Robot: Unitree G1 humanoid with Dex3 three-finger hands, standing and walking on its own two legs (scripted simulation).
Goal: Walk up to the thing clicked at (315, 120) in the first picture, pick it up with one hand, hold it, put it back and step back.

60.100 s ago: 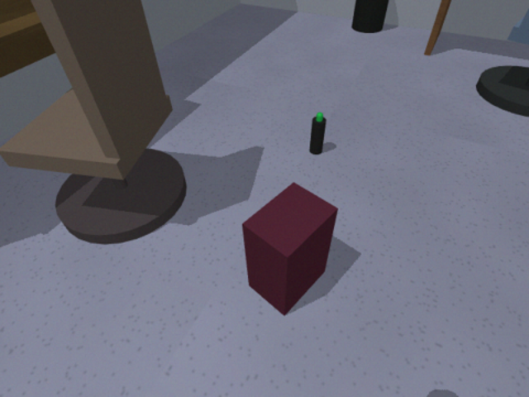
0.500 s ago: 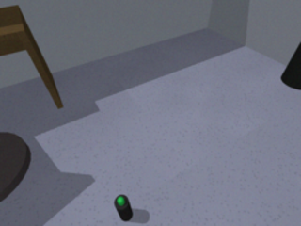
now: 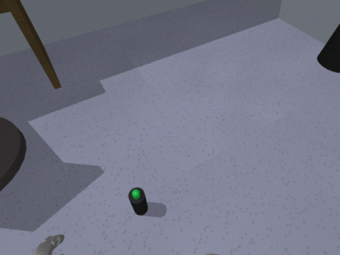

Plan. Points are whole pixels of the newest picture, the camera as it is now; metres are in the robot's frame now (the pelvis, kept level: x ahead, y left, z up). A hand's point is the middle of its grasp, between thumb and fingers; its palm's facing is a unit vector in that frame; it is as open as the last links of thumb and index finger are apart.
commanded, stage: step back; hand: left
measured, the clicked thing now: (138, 200) +0.44 +0.17 -0.62
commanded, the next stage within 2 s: none
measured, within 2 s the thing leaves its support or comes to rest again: neither
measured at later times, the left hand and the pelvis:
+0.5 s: hand out of the picture +0.02 +0.24 -0.13, palm faces -0.06 -0.91 -0.41, open 7.4 cm; pelvis -0.10 -0.02 +0.01, yaw -3 degrees
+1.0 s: hand out of the picture -0.15 +0.28 -0.15, palm faces -0.03 -0.93 -0.38, open 7.4 cm; pelvis -0.24 +0.01 +0.01, yaw -3 degrees
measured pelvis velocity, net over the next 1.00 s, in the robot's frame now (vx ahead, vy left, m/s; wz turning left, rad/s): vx -0.24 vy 0.01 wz -0.05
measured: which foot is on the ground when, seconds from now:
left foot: down 0.00-0.34, up 0.36-0.68, down 0.70-1.00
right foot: up 0.00-0.30, down 0.32-0.72, up 0.74-1.00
